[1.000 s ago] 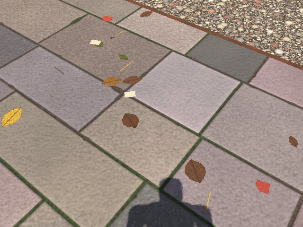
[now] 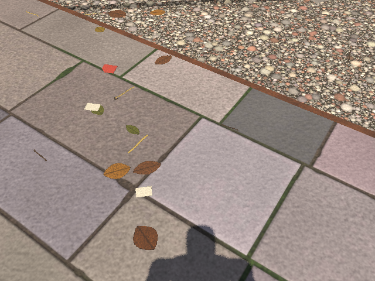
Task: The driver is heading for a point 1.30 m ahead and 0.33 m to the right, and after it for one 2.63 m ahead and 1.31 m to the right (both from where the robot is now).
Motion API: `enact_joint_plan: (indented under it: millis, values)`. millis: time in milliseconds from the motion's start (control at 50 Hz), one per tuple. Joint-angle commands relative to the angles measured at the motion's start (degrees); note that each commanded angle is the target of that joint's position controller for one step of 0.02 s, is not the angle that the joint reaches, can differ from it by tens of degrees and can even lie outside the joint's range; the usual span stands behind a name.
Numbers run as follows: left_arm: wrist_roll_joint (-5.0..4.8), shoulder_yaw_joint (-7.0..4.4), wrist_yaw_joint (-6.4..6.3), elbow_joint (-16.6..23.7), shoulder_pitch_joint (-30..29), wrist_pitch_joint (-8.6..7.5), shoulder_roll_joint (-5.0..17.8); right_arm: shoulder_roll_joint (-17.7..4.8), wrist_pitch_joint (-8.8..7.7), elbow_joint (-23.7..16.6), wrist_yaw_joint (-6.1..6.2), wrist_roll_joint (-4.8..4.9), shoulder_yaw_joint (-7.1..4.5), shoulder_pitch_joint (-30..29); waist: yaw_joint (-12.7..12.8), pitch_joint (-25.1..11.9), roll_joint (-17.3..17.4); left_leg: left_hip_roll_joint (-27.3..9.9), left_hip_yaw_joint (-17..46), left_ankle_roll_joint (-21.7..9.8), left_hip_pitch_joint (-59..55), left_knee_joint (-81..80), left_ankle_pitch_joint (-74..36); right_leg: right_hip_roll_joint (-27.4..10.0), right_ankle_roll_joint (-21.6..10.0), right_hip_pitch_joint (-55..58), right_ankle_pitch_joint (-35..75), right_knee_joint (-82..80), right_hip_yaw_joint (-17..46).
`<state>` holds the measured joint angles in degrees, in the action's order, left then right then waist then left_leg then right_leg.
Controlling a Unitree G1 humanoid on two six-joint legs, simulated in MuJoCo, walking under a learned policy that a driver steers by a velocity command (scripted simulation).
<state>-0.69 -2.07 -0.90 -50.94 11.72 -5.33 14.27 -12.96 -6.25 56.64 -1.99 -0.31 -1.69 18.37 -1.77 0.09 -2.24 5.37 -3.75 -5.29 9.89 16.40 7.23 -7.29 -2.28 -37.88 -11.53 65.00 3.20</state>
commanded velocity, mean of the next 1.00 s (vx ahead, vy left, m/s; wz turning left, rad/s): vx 0.50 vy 0.00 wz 0.00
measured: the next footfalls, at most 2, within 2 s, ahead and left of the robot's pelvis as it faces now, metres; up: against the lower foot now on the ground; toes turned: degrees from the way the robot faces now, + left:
right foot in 0.30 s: +0.34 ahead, -0.17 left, +0.00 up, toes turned -2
left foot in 0.86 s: +0.65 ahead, +0.08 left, +0.00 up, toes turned +3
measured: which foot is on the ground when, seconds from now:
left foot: down 0.00-0.32, up 0.34-0.84, down 0.86-1.00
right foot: up 0.00-0.28, down 0.30-0.88, up 0.90-1.00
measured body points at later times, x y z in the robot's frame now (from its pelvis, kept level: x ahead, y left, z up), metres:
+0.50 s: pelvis +0.28 -0.08 +0.00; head +0.29 -0.10 +0.45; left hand +0.33 +0.18 -0.12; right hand +0.37 -0.35 -0.14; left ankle +0.28 +0.08 -0.66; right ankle +0.30 -0.16 -0.74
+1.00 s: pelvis +0.55 -0.01 -0.01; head +0.58 +0.00 +0.44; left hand +0.59 +0.26 -0.15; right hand +0.66 -0.27 -0.13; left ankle +0.61 +0.07 -0.74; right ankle +0.47 -0.17 -0.65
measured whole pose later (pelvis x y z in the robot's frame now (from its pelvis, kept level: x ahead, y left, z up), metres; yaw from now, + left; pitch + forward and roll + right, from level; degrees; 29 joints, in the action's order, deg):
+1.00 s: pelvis +0.55 -0.01 -0.01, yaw +1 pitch +1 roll +0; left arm -1.5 -2.9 -0.2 -55.1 16.9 -5.6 14.8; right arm -13.9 -5.7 51.9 -1.9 0.0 -3.1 10.3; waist 0.0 1.4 -1.8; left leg 1.8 -3.8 -3.7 19.2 26.1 8.5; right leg -3.4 -2.8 -25.1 -19.8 68.0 1.7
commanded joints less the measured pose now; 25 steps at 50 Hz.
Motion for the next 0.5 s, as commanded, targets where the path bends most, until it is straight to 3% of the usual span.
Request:
enact_joint_plan:
  millis: [20,100,200,240,260,280,300,320,340,360,380,400,440,460,500]
  values:
    - [0.71,-0.73,-0.37,2.4,1.9,0.21,2.6,-7.6,-1.01,-3.2,1.13,0.1,-1.22,-2.4,2.7,3.1,4.3,-16.0,11.8,-9.8,6.1,-11.6,-4.2,-2.4,1.5,-1.1,9.3,-8.3,0.1]
    - [0.16,-0.34,0.35,4.8,-7.4,-0.44,1.6,-9.2,-0.25,-2.2,1.96,1.02,-1.5,2.3,-0.7,3.1,4.4,-15.1,9.0,-7.3,1.2,-10.6,-4.9,0.3,2.0,1.0,17.6,-24.8,-2.2]
    - [-0.58,-0.18,2.09,7.7,-14.2,-0.98,2.6,-9.8,0.96,-0.3,2.1,1.53,-1.84,6.4,-2.7,4.6,5.2,-18.8,10.3,-6.4,-8.3,-6.4,-3.4,1.9,0.8,0.7,12.3,-33.3,-2.4]
    - [-0.59,-0.61,2.65,7.9,-12.6,-1.49,3.9,-10.5,1.58,-0.2,2.23,1.56,-2.19,5.8,-1.1,3.7,6.1,-20.1,11.0,-5.5,-10.7,-3.1,-6.7,2.9,-0.8,4.2,7.7,-35.6,-3.0]
    - [-0.52,-1.23,2.71,7.2,-9.2,-1.72,5.0,-10.8,1.9,-0.5,2.25,1.51,-2.25,4.6,1.3,1.9,6.6,-19.5,10.3,-4.6,-10.7,0.9,-14.0,4.4,-1.8,9.7,6.2,-36.8,-4.4]
    - [-0.43,-2.56,2.51,4.7,-1.2,-1.85,7.2,-9.9,2.21,-0.8,2.23,1.18,-1.88,3.7,5.2,-2.8,6.0,-16.5,7.8,-3.3,-9.3,10.3,-23.1,6.3,-3.4,20.1,5.9,-37.9,-5.7]
    - [0.04,-4.1,2.04,2.0,10.7,-1.94,11.7,-7.6,2.15,-2.2,2.21,0.29,-0.82,3.2,9.5,-11.5,1.8,-12.9,4.4,-1.1,0.0,27.2,-18.5,-0.8,-7.0,37.5,7.0,-36.6,2.1]
    - [0.61,-5.55,2.11,0.3,17.3,-1.37,17.4,-0.7,0.82,-2.8,1.67,0.39,1.23,9.4,8.0,-19.1,-13.1,-2.7,1.0,3.3,24.7,49.5,6.0,-14.1,-15.8,59.5,-2.1,-41.2,27.8]
    - [0.52,-4.03,2.24,0.4,17.3,-1.39,12.1,-4.3,-0.66,-2.1,1.44,1.35,0.47,8.2,8.5,-21.0,-11.8,-3.2,9.9,2.5,32.0,58.6,23.3,-15.7,-16.1,60.1,-5.7,-47.8,38.8]
    - [0.32,-2.95,2.23,1.4,11.7,-1.52,9.1,-9.0,-1.49,-3.8,1.21,2.73,-0.76,3.3,7.3,-12.8,-8.4,-6.6,10.5,1.2,36.2,61.0,19.7,-14.2,-13.3,53.1,-4.4,-48.2,30.7]
    - [0.36,-2.22,2.27,2.9,6.2,-1.4,7.2,-9.2,-1.55,-4.7,1.47,2.75,-0.88,-0.2,5.5,-8.5,-3.8,-9.8,8.7,0.9,34.4,59.1,14.3,-11.9,-11.8,44.8,0.6,-49.3,22.5]
    - [0.62,-1.71,2.61,3.3,2.7,-1.38,5.5,-8.4,-1.2,-5.1,1.79,1.86,-1.1,-2.1,3.9,-4.7,-0.8,-11.6,8.0,1.2,32.3,55.2,10.6,-9.5,-11.1,37.5,4.7,-51.5,17.3]
    - [1.01,-1.19,3.03,2.7,1.2,-1.65,3.7,-6.3,0.49,-4.6,2.07,1.28,-1.35,-0.3,1.1,-2.6,-2.4,-13.5,7.9,1.7,26.3,50.3,6.8,-6.1,-10.0,30.4,8.5,-55.0,10.9]
    - [0.95,-1.34,3.03,1.9,2.3,-1.82,4.1,-5.2,1.12,-4.3,2.15,1.23,-1.28,0.4,0.6,-2.0,-2.2,-13.5,7.3,2.1,25.6,49.2,5.9,-5.5,-10.5,29.0,11.4,-55.9,8.9]
    - [0.99,-1.82,2.56,0.6,4.5,-1.95,5.9,-5.1,1.7,-5.3,2.33,0.93,-1.49,-1.7,0.4,-0.4,-1.1,-13.7,7.0,3.0,28.5,45.4,2.3,-5.3,-11.1,29.0,16.1,-57.1,6.3]
Over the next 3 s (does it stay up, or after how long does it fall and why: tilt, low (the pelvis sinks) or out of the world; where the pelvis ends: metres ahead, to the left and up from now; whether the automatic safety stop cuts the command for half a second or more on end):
stays up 1.31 -0.26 -0.01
